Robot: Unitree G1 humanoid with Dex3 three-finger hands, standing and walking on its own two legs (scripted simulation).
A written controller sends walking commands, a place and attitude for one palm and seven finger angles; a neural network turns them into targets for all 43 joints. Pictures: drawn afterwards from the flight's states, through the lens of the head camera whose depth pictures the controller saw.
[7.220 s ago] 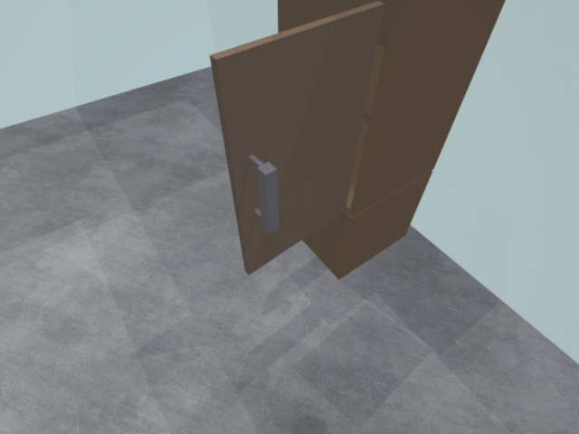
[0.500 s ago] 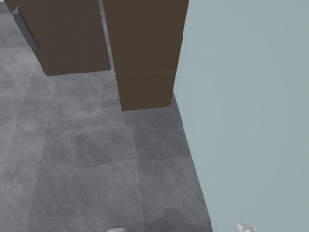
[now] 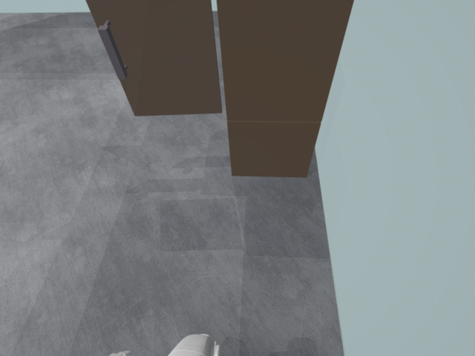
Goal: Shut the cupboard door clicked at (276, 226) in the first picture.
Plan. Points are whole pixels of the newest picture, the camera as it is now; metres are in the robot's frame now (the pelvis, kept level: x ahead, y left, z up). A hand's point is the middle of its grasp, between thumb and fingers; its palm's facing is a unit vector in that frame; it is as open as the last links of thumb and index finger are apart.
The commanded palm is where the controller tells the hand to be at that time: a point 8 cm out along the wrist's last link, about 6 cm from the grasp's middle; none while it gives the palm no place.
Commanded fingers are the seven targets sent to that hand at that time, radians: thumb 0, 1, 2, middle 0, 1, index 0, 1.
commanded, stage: take the last steps up to it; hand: left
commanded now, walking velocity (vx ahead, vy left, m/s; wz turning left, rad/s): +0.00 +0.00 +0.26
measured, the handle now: (115, 50) +0.98 +0.46 -0.04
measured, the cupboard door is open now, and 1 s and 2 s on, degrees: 94 94 94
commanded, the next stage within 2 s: come to a stop and stand still in 1.64 s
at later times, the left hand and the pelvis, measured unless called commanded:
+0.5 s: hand out of the picture +0.11 +0.22 -0.16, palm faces +0.15 -0.96 -0.24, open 7.4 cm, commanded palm none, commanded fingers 0.00 0.90 0.90 -0.20 -0.30 -0.20 -0.30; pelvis +0.07 +0.01 -0.01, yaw +7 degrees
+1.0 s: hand out of the picture +0.12 +0.26 -0.19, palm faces +0.28 -0.95 -0.17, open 7.4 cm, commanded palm none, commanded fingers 0.00 0.90 0.90 -0.20 -0.30 -0.20 -0.30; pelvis +0.22 +0.10 -0.02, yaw +10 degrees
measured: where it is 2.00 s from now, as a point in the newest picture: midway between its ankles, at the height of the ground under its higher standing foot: (202, 260)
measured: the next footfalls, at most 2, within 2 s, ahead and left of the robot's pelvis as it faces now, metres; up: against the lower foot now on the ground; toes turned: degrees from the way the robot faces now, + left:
left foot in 0.18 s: +0.04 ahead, +0.13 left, +0.00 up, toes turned +6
right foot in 0.50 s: +0.15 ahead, -0.10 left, +0.00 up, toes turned +1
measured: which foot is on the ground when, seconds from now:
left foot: up 0.00-0.16, down 0.18-0.50, up 0.52-0.88, down 0.90-1.00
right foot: down 0.00-0.18, up 0.20-0.48, down 0.50-0.90, up 0.92-1.00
